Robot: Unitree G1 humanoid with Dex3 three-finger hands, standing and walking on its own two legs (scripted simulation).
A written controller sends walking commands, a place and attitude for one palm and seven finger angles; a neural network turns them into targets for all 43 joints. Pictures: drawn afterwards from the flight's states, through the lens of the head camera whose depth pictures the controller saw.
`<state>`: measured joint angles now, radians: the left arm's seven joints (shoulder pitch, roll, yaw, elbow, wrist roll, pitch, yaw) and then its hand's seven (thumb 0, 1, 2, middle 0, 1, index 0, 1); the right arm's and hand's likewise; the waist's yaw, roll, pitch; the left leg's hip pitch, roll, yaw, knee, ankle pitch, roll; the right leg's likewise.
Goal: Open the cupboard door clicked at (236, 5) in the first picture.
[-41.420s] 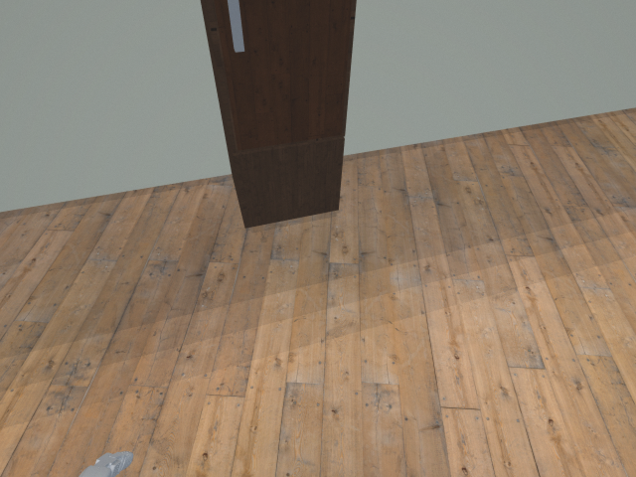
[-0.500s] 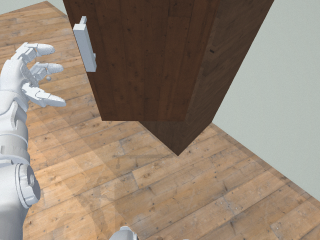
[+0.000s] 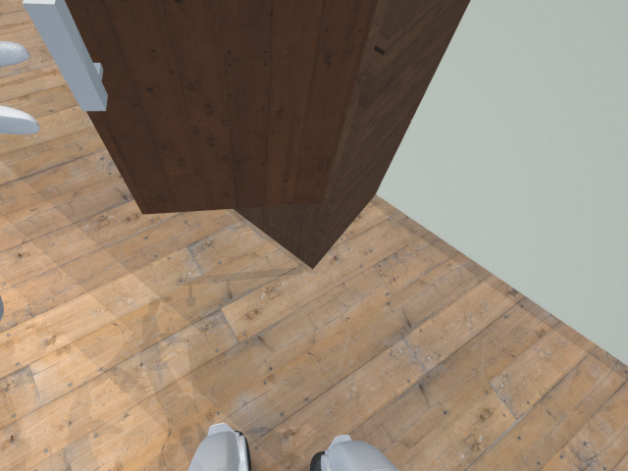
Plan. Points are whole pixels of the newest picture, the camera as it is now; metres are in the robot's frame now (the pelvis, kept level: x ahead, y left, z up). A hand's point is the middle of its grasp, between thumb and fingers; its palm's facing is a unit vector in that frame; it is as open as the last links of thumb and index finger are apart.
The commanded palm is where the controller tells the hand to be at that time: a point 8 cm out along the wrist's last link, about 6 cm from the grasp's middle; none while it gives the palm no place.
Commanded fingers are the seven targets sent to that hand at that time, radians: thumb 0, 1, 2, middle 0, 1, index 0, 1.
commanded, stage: move the hooked fingers beside the handle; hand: left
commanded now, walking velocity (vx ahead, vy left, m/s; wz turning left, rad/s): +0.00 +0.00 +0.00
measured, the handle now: (74, 42) +0.60 +0.22 +0.13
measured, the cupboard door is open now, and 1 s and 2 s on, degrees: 46 46 46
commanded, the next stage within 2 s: slide the fingers in behind the handle in 1.14 s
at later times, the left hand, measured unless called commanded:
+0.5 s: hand out of the picture +0.53 +0.30 +0.14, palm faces +0.04 -1.00 +0.01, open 14.0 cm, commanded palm +0.52 +0.33 +0.13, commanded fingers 0.00 -0.50 0.30 -0.30 -1.20 -0.30 -1.20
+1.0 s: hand out of the picture +0.53 +0.29 +0.14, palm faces +0.06 -1.00 -0.01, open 14.0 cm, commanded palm +0.53 +0.32 +0.13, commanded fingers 0.00 -0.50 0.30 -0.30 -1.20 -0.30 -1.20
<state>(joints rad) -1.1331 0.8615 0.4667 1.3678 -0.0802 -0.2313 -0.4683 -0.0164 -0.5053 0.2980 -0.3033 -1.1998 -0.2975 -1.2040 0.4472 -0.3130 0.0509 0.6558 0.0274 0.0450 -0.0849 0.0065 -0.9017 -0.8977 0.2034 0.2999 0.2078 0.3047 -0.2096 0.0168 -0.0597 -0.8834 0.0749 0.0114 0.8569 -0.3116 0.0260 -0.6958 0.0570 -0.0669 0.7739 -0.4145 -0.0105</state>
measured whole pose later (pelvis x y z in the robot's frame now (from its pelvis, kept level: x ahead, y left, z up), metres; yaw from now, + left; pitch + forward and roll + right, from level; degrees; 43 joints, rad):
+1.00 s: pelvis -0.01 +0.01 -0.01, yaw -1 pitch +21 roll -5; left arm -1.17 0.89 0.47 1.38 -0.04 -0.24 -0.42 -0.02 -0.50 0.30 -0.30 -1.20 -0.30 -1.20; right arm 0.46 -0.30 0.07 0.63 0.02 0.06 -0.07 0.00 -0.90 -0.90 0.20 0.30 0.21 0.30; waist -0.23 0.03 -0.06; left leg -0.95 0.08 0.00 0.91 -0.33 0.04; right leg -0.75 0.06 -0.07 0.82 -0.42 0.00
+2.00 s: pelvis +0.01 +0.01 +0.00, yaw +0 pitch +19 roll -5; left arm -1.08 0.67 0.42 1.26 -0.07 -0.24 -0.31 -0.02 -0.51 0.30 -0.30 -1.20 -0.30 -1.20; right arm 0.45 -0.28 0.04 0.64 0.00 0.07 -0.02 0.00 -0.90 -0.90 0.20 0.30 0.21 0.30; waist -0.20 0.04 -0.09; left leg -0.90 0.07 0.01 0.90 -0.35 0.04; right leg -0.70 0.05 -0.06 0.80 -0.44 0.00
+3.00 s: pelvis +0.01 +0.00 +0.00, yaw +0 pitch +19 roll -4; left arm -1.06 0.64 0.42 1.26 -0.08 -0.24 -0.28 -0.02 -0.50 0.30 -0.30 -1.20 -0.30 -1.21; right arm 0.42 -0.28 0.03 0.64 0.00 0.05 -0.01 0.00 -0.90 -0.90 0.20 0.30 0.21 0.30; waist -0.19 0.03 -0.10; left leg -0.87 0.07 0.00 0.89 -0.35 0.02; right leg -0.68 0.06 -0.06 0.79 -0.45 -0.01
